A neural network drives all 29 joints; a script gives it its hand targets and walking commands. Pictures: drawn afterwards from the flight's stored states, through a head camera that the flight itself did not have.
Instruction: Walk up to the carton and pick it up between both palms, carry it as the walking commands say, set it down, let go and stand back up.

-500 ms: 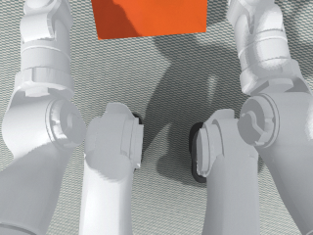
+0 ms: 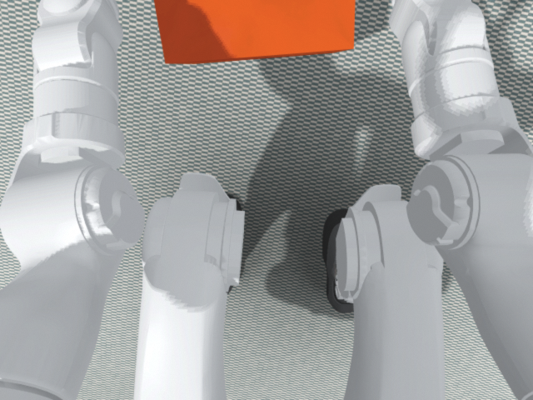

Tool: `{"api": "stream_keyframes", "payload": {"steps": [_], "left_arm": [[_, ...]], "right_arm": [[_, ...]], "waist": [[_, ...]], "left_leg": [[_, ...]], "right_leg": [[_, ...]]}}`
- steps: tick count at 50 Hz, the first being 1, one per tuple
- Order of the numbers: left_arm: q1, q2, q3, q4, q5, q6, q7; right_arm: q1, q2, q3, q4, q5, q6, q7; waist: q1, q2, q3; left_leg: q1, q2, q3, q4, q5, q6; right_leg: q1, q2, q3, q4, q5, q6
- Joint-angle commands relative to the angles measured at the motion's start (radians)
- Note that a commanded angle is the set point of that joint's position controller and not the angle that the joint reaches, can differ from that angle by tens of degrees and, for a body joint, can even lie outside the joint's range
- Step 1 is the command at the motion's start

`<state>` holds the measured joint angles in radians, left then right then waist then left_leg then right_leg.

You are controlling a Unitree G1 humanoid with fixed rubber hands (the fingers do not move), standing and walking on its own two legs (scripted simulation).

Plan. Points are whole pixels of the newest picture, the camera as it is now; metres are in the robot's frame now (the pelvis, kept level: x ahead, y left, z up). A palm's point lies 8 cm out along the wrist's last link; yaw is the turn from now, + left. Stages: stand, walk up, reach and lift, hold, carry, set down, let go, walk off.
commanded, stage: set down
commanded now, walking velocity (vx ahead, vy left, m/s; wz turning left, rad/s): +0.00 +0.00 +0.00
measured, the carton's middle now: out of the picture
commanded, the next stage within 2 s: none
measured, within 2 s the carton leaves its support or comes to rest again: rests again in 0.26 s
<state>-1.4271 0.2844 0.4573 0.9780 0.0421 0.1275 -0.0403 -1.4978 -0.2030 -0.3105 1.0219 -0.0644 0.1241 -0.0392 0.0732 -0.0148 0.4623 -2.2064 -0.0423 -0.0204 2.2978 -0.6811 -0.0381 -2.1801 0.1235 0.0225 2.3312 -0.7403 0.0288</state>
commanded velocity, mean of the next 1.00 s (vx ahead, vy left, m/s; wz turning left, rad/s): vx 0.00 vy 0.00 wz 0.00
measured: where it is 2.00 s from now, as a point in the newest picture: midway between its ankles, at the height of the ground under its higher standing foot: (282, 269)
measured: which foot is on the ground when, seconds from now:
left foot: down 0.00-1.00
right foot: down 0.00-1.00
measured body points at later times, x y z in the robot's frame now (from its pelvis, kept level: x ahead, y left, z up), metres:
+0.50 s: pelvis -0.02 +0.00 +0.00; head +0.36 +0.02 +0.23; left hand +0.50 +0.24 -0.20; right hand +0.54 -0.13 -0.20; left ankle +0.09 +0.12 -0.32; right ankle +0.08 -0.11 -0.32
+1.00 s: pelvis -0.03 +0.00 +0.04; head +0.34 +0.03 +0.27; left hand +0.52 +0.26 -0.11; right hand +0.57 -0.13 -0.12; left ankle +0.09 +0.12 -0.32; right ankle +0.08 -0.11 -0.32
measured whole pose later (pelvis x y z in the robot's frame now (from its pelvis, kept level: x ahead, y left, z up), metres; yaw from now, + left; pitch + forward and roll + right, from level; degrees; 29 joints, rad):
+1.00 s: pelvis -0.03 +0.00 +0.04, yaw +1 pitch +30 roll +0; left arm -1.48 0.41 0.15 0.97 -0.22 0.13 0.12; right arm -1.50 -0.42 -0.06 0.96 0.23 0.16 -0.15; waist 0.09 -0.01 0.52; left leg -2.12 -0.02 -0.01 2.15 -0.56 -0.01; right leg -2.08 0.09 0.01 2.18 -0.63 0.02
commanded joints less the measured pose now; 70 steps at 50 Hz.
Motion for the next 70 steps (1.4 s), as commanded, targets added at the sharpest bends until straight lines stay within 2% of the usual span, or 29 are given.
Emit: {"api": "stream_keyframes", "payload": {"steps": [1,9,13,16,20,25,32,37,42,46,51,56,63,70], "left_arm": [[-0.201,-0.627,-0.289,0.103,-0.008,0.054,-0.185],[-0.161,-0.405,-0.212,0.115,0.001,0.016,-0.113],[-0.131,-0.150,-0.155,0.102,0.006,-0.025,-0.032],[-0.170,0.124,-0.137,0.050,-0.052,-0.089,0.064],[-0.262,0.234,-0.200,0.065,-0.150,-0.124,0.109],[-0.294,0.250,-0.247,0.136,-0.203,-0.123,0.108],[-0.331,0.258,-0.284,0.167,-0.239,-0.108,0.095],[-0.342,0.275,-0.301,0.086,-0.257,-0.096,0.114],[-0.333,0.300,-0.307,-0.078,-0.277,-0.062,0.152],[-0.296,0.288,-0.288,-0.111,-0.263,-0.018,0.162],[-0.305,0.273,-0.276,-0.211,-0.255,0.024,0.155],[-0.306,0.266,-0.271,-0.236,-0.245,0.069,0.146],[-0.294,0.283,-0.243,-0.289,-0.216,0.121,0.144],[-0.265,0.302,-0.218,-0.359,-0.219,0.172,0.135]], "right_arm": [[-0.177,0.568,0.233,0.055,0.015,0.025,0.164],[-0.174,0.332,0.188,0.063,0.021,-0.002,0.101],[-0.153,0.075,0.147,0.036,0.028,-0.030,0.033],[-0.190,-0.161,0.158,-0.034,0.091,-0.073,-0.049],[-0.263,-0.191,0.222,-0.002,0.197,-0.074,-0.075],[-0.316,-0.227,0.256,0.028,0.270,-0.069,-0.062],[-0.333,-0.267,0.264,0.073,0.284,-0.059,-0.056],[-0.339,-0.286,0.260,0.009,0.283,-0.052,-0.075],[-0.344,-0.320,0.255,-0.152,0.296,-0.024,-0.104],[-0.318,-0.330,0.234,-0.170,0.287,0.012,-0.109],[-0.303,-0.340,0.206,-0.215,0.285,0.048,-0.111],[-0.293,-0.337,0.184,-0.227,0.271,0.090,-0.103],[-0.292,-0.345,0.158,-0.290,0.251,0.138,-0.095],[-0.277,-0.341,0.162,-0.368,0.251,0.193,-0.087]], "waist": [[0.010,-0.030,-0.782],[0.009,-0.037,-0.829],[0.013,-0.034,-0.889],[0.025,-0.042,-1.021],[0.062,-0.034,-1.099],[0.067,-0.015,-1.041],[0.038,-0.027,-1.037],[0.035,-0.024,-1.256],[0.054,-0.030,-1.638],[0.056,-0.023,-1.626],[0.037,-0.001,-1.705],[0.013,0.005,-1.725],[0.016,0.016,-1.822],[0.025,-0.009,-1.927]], "left_leg": [[0.385,-0.038,0.044,-0.174,0.452,0.019],[0.427,-0.026,0.048,-0.175,0.447,0.007],[0.461,-0.014,0.046,-0.180,0.467,-0.002],[0.521,-0.001,0.039,-0.164,0.560,-0.002],[0.549,0.012,0.028,-0.158,0.605,0.010],[0.530,0.038,0.019,-0.175,0.526,0.021],[0.517,0.054,0.016,-0.197,0.433,0.028],[0.657,0.046,0.027,-0.219,0.495,0.029],[0.881,0.026,0.049,-0.259,0.598,0.034],[0.878,0.022,0.059,-0.313,0.544,0.038],[0.931,0.012,0.058,-0.366,0.537,0.039],[0.972,0.007,0.055,-0.439,0.497,0.041],[1.073,-0.002,0.055,-0.544,0.503,0.042],[1.156,-0.011,0.054,-0.652,0.541,0.047]], "right_leg": [[0.309,0.017,-0.048,-0.199,0.442,-0.031],[0.354,0.004,-0.060,-0.198,0.438,-0.016],[0.388,-0.006,-0.061,-0.197,0.455,-0.003],[0.452,-0.013,-0.048,-0.183,0.549,0.010],[0.434,-0.028,-0.025,-0.180,0.570,0.019],[0.342,-0.048,-0.018,-0.207,0.444,0.005],[0.363,-0.065,-0.019,-0.236,0.354,-0.007],[0.471,-0.057,-0.037,-0.255,0.398,-0.010],[0.616,-0.039,-0.072,-0.284,0.460,-0.008],[0.574,-0.036,-0.082,-0.338,0.390,-0.011],[0.600,-0.035,-0.087,-0.398,0.391,-0.018],[0.629,-0.034,-0.090,-0.469,0.355,-0.022],[0.720,-0.022,-0.091,-0.568,0.361,-0.023],[0.866,-0.013,-0.076,-0.677,0.413,-0.017]]}}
